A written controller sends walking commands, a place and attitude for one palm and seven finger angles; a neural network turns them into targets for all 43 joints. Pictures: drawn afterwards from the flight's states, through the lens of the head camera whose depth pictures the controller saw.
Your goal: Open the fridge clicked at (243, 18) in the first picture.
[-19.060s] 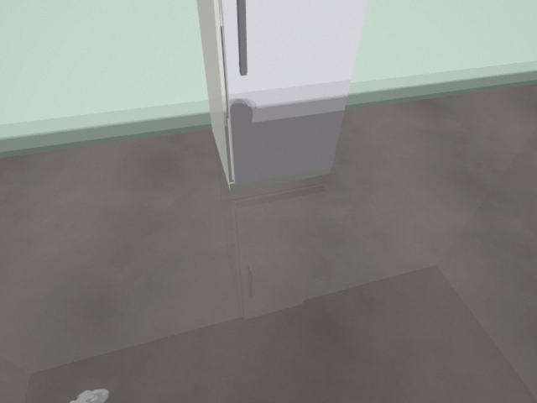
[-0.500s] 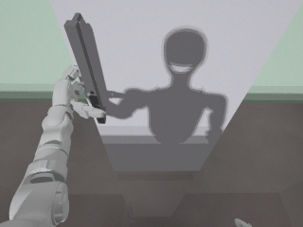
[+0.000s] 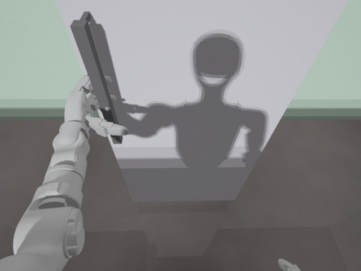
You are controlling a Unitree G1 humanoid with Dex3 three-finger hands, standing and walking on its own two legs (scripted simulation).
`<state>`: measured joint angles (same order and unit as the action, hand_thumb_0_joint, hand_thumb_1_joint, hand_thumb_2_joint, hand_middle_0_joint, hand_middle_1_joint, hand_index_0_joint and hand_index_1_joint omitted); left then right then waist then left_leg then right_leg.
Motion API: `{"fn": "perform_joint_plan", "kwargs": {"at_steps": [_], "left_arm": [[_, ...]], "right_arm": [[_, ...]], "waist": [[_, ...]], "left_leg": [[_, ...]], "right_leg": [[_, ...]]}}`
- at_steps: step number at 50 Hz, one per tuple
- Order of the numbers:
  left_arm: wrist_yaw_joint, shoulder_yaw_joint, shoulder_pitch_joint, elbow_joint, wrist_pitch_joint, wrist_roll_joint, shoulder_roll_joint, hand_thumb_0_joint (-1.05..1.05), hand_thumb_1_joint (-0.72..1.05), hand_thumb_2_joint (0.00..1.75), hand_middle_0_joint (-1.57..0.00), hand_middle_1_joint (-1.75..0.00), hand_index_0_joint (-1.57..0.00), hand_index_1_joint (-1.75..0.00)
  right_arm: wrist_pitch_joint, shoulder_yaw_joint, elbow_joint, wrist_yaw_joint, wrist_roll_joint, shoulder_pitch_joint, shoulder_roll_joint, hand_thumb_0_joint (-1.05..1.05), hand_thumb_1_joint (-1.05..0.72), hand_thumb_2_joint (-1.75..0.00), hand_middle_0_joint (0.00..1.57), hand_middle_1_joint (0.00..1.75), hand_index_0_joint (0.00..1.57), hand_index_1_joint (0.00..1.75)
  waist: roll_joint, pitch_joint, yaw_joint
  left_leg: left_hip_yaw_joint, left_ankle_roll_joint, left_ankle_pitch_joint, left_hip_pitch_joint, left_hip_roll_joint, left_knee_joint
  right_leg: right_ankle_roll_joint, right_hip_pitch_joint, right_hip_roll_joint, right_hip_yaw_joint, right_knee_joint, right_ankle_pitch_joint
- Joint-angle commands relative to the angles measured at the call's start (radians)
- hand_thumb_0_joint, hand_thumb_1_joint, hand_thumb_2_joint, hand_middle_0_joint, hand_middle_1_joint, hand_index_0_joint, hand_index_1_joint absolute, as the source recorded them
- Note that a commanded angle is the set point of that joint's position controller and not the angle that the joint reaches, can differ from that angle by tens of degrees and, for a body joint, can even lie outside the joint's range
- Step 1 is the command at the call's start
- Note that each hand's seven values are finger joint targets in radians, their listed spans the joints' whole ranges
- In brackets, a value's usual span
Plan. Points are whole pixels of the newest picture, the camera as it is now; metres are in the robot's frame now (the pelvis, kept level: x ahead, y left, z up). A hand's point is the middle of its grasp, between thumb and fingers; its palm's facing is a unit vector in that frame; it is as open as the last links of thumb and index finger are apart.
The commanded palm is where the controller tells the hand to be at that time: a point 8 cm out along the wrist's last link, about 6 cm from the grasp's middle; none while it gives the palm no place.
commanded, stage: slide the fingers in behind the handle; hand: left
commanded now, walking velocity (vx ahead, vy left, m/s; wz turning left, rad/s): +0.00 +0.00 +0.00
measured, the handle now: (105, 91) +0.50 +0.18 +0.12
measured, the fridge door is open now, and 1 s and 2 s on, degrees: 0 0 0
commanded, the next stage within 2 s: grip the handle and tug to test in 0.28 s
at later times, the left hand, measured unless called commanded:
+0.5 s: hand (107, 108) +0.45 +0.17 +0.11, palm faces +0.03 -1.00 -0.01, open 13.6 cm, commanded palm +0.42 +0.22 +0.12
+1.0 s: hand (108, 109) +0.45 +0.16 +0.11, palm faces +0.04 -1.00 -0.02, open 6.5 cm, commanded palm +0.42 +0.21 +0.12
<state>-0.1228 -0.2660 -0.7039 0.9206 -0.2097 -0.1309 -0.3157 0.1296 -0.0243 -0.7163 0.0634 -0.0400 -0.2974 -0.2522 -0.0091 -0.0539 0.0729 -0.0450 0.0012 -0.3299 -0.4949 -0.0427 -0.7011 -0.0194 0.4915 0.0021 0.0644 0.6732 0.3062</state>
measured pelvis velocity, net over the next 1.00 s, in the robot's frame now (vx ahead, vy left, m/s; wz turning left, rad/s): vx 0.01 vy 0.00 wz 0.00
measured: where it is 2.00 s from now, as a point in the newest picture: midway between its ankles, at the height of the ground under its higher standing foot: outside the picture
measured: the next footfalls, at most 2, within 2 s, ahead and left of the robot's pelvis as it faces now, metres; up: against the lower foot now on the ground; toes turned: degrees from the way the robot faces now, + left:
none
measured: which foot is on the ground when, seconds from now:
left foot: down 0.00-1.00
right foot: down 0.00-1.00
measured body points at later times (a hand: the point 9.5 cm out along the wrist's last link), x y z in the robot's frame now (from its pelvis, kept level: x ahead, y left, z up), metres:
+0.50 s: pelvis +0.01 +0.01 +0.00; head +0.05 +0.01 +0.45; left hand +0.44 +0.22 +0.11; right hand +0.08 -0.25 -0.11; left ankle +0.01 +0.12 -0.72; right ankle +0.02 -0.11 -0.72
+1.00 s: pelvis +0.01 +0.00 +0.00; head +0.04 +0.01 +0.45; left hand +0.44 +0.22 +0.12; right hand +0.09 -0.26 -0.11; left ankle +0.01 +0.12 -0.72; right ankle +0.02 -0.11 -0.72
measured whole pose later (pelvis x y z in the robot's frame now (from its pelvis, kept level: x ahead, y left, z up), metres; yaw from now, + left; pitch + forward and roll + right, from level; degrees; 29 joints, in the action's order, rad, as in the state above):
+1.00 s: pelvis +0.01 +0.00 +0.00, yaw +0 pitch +7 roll -1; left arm -0.10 -0.23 -0.67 0.87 -0.20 -0.13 -0.29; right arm 0.12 -0.01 -0.72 0.06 -0.04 -0.32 -0.25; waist -0.02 -0.06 0.06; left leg -0.04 0.01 -0.34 -0.48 -0.04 -0.70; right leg -0.01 0.47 0.00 0.06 0.67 0.32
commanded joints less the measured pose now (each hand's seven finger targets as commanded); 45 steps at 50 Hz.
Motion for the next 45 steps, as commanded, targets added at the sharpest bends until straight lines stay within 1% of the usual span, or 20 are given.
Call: {"fn": "perform_joint_plan", "kwargs": {"at_steps": [1, 5, 7, 8, 10, 15, 17, 19, 20, 23, 25, 27, 30, 32, 35, 38, 41, 42, 43, 45], "left_arm": [[-0.01, -0.029, -0.445, -0.235, -0.09, -0.016, -0.216, 0.0, -0.5, 0.3, -0.3, -1.2, -0.3, -1.2], [-0.03, -0.003, -0.432, -0.248, -0.09, -0.03, -0.189, 0.0, -0.5, 0.3, -0.3, -1.2, -0.3, -1.2], [-0.032, -0.023, -0.419, -0.197, -0.076, -0.033, -0.211, 0.0, -0.5, 0.3, -0.3, -1.2, -0.3, -1.2], [-0.034, 0.007, -0.459, -0.204, -0.071, -0.035, -0.182, 0.0, -0.5, 0.3, -0.3, -1.2, -0.3, -1.2], [-0.027, -0.028, -0.44, -0.184, -0.063, -0.03, -0.217, 0.0, -0.5, 0.3, -0.3, -1.2, -0.3, -1.2], [-0.006, 0.002, -0.52, -0.225, -0.088, -0.019, -0.191, 0.0, -0.5, 0.3, -0.3, -1.2, -0.3, -1.2], [0.002, -0.019, -0.524, -0.218, -0.102, -0.011, -0.219, 0.0, -0.5, 0.3, -0.3, -1.2, -0.3, -1.2], [0.004, -0.003, -0.513, -0.253, -0.11, -0.01, -0.194, 0.0, -0.5, 0.3, -0.3, -1.2, -0.3, -1.2], [0.003, 0.01, -0.487, -0.267, -0.11, -0.01, -0.172, 0.0, -0.45, 0.32, -0.3, -1.21, -0.3, -1.21], [0.006, 0.012, -0.459, -0.293, -0.101, -0.011, -0.17, 0.0, -0.31, 0.38, -0.32, -1.23, -0.32, -1.23], [0.009, 0.034, -0.45, -0.28, -0.086, -0.019, -0.132, 0.0, -0.22, 0.42, -0.33, -1.24, -0.33, -1.24], [0.015, 0.011, -0.461, -0.236, -0.07, -0.017, -0.159, 0.0, -0.13, 0.46, -0.34, -1.25, -0.34, -1.25], [0.022, 0.023, -0.46, -0.205, -0.053, -0.012, -0.138, 0.0, 0.01, 0.52, -0.35, -1.27, -0.35, -1.27], [0.03, -0.018, -0.428, -0.215, -0.057, -0.002, -0.181, 0.0, 0.11, 0.56, -0.36, -1.29, -0.36, -1.29], [0.032, 0.015, -0.459, -0.246, -0.071, 0.001, -0.143, 0.0, 0.25, 0.62, -0.38, -1.31, -0.38, -1.31], [0.029, -0.045, -0.414, -0.262, -0.079, -0.004, -0.213, 0.0, 0.39, 0.68, -0.4, -1.33, -0.4, -1.33], [0.018, 0.013, -0.413, -0.301, -0.079, -0.009, -0.14, 0.0, 0.53, 0.74, -0.41, -1.35, -0.41, -1.35], [0.018, 0.006, -0.4, -0.291, -0.076, -0.005, -0.153, 0.0, 0.57, 0.76, -0.42, -1.35, -0.42, -1.35], [0.018, 0.009, -0.424, -0.312, -0.077, -0.006, -0.162, 0.0, 0.62, 0.78, -0.42, -1.36, -0.42, -1.36], [0.017, 0.019, -0.429, -0.29, -0.066, -0.013, -0.143, 0.0, 0.71, 0.82, -0.43, -1.37, -0.43, -1.37]], "right_arm": [[0.043, 0.061, 0.103, 0.006, -0.003, -0.027, -0.146, 0.0, -0.9, -0.9, 0.2, 0.3, 0.2, 0.3], [0.046, 0.066, 0.105, 0.004, -0.008, -0.033, -0.149, 0.0, -0.9, -0.9, 0.2, 0.3, 0.2, 0.3], [0.043, 0.065, 0.099, 0.007, -0.009, -0.037, -0.159, 0.0, -0.9, -0.9, 0.2, 0.3, 0.2, 0.3], [0.043, 0.063, 0.097, 0.006, -0.011, -0.034, -0.155, 0.0, -0.9, -0.9, 0.2, 0.3, 0.2, 0.3], [0.041, 0.064, 0.093, 0.008, -0.01, -0.039, -0.159, 0.0, -0.9, -0.9, 0.2, 0.3, 0.2, 0.3], [0.046, 0.063, 0.091, 0.006, -0.006, -0.042, -0.15, 0.0, -0.9, -0.9, 0.2, 0.3, 0.2, 0.3], [0.048, 0.066, 0.084, 0.007, -0.002, -0.052, -0.156, 0.0, -0.9, -0.9, 0.2, 0.3, 0.2, 0.3], [0.051, 0.069, 0.087, 0.003, -0.001, -0.053, -0.151, 0.0, -0.9, -0.9, 0.2, 0.3, 0.2, 0.3], [0.053, 0.071, 0.091, -0.001, -0.001, -0.052, -0.149, 0.0, -0.9, -0.9, 0.2, 0.3, 0.2, 0.3], [0.051, 0.074, 0.091, -0.004, -0.002, -0.057, -0.153, 0.0, -0.9, -0.9, 0.2, 0.3, 0.2, 0.3], [0.051, 0.072, 0.091, -0.005, -0.005, -0.046, -0.148, 0.0, -0.9, -0.9, 0.2, 0.3, 0.2, 0.3], [0.045, 0.071, 0.083, 0.0, -0.005, -0.051, -0.156, 0.0, -0.9, -0.9, 0.2, 0.3, 0.2, 0.3], [0.041, 0.065, 0.087, 0.0, -0.006, -0.04, -0.148, 0.0, -0.9, -0.9, 0.2, 0.3, 0.2, 0.3], [0.039, 0.068, 0.091, -0.001, -0.001, -0.047, -0.153, 0.0, -0.9, -0.9, 0.2, 0.3, 0.2, 0.3], [0.04, 0.066, 0.093, -0.005, 0.002, -0.046, -0.143, 0.0, -0.9, -0.9, 0.2, 0.3, 0.2, 0.3], [0.033, 0.069, 0.101, -0.004, 0.003, -0.044, -0.149, 0.0, -0.9, -0.9, 0.2, 0.3, 0.2, 0.3], [0.037, 0.07, 0.109, -0.006, -0.001, -0.035, -0.14, 0.0, -0.9, -0.9, 0.2, 0.3, 0.2, 0.3], [0.036, 0.072, 0.108, -0.004, -0.001, -0.04, -0.144, 0.0, -0.9, -0.9, 0.2, 0.3, 0.2, 0.3], [0.034, 0.071, 0.106, -0.003, -0.003, -0.035, -0.145, 0.0, -0.9, -0.9, 0.2, 0.3, 0.2, 0.3], [0.033, 0.069, 0.102, -0.002, -0.004, -0.032, -0.143, 0.0, -0.9, -0.9, 0.2, 0.3, 0.2, 0.3]], "waist": [[-0.021, -0.356, -0.003], [-0.012, -0.36, 0.005], [0.024, -0.31, 0.009], [0.011, -0.294, 0.021], [0.006, -0.282, 0.008], [-0.031, -0.318, 0.02], [-0.02, -0.335, 0.016], [-0.053, -0.393, 0.01], [-0.08, -0.414, 0.003], [-0.066, -0.424, 0.003], [-0.04, -0.37, 0.01], [0.018, -0.312, 0.017], [0.008, -0.276, 0.017], [-0.002, -0.32, -0.007], [-0.028, -0.347, 0.006], [-0.006, -0.37, -0.013], [-0.018, -0.381, -0.005], [-0.001, -0.369, -0.004], [-0.038, -0.371, 0.0], [-0.013, -0.333, 0.01]], "left_leg": [[0.037, 0.016, 0.185, 0.133, 0.046, 0.079], [0.041, 0.015, 0.195, 0.142, 0.043, 0.077], [0.042, 0.016, 0.154, 0.114, 0.041, 0.083], [0.044, 0.017, 0.143, 0.114, 0.041, 0.087], [0.048, 0.015, 0.143, 0.107, 0.04, 0.089], [0.056, 0.014, 0.153, 0.144, 0.04, 0.08], [0.061, 0.012, 0.172, 0.149, 0.038, 0.077], [0.064, 0.007, 0.226, 0.189, 0.036, 0.072], [0.064, 0.003, 0.265, 0.213, 0.034, 0.067], [0.07, -0.001, 0.325, 0.235, 0.027, 0.064], [0.066, 0.001, 0.286, 0.211, 0.027, 0.069], [0.067, 0.007, 0.239, 0.17, 0.029, 0.08], [0.06, 0.008, 0.211, 0.147, 0.033, 0.089], [0.059, 0.007, 0.253, 0.159, 0.035, 0.082], [0.057, 0.005, 0.279, 0.186, 0.034, 0.072], [0.048, 0.008, 0.289, 0.168, 0.036, 0.072], [0.044, 0.008, 0.299, 0.187, 0.037, 0.07], [0.047, 0.009, 0.305, 0.185, 0.035, 0.069], [0.05, 0.007, 0.296, 0.192, 0.033, 0.073], [0.048, 0.011, 0.256, 0.177, 0.035, 0.076]], "right_leg": [[0.002, -0.169, -0.018, -0.059, -0.076, -0.266], [0.002, -0.162, -0.023, -0.053, -0.074, -0.275], [0.004, -0.14, -0.022, -0.051, -0.087, -0.226], [0.005, -0.126, -0.02, -0.05, -0.091, -0.216], [0.001, -0.12, -0.021, -0.048, -0.088, -0.206], [0.0, -0.094, -0.024, -0.045, -0.077, -0.198], [-0.002, -0.099, -0.026, -0.042, -0.068, -0.207], [-0.005, -0.109, -0.028, -0.036, -0.052, -0.25], [-0.007, -0.108, -0.029, -0.034, -0.046, -0.273], [-0.004, -0.109, -0.032, -0.027, -0.043, -0.301], [-0.002, -0.098, -0.034, -0.025, -0.057, -0.277], [-0.001, -0.098, -0.034, -0.024, -0.068, -0.253], [-0.002, -0.095, -0.03, -0.027, -0.073, -0.24], [-0.006, -0.123, -0.029, -0.03, -0.063, -0.27], [-0.004, -0.115, -0.028, -0.031, -0.058, -0.294], [-0.003, -0.16, -0.026, -0.038, -0.055, -0.329], [0.0, -0.16, -0.029, -0.038, -0.057, -0.343], [-0.001, -0.159, -0.03, -0.035, -0.059, -0.338], [-0.001, -0.149, -0.028, -0.038, -0.06, -0.328], [0.001, -0.134, -0.03, -0.037, -0.073, -0.302]]}}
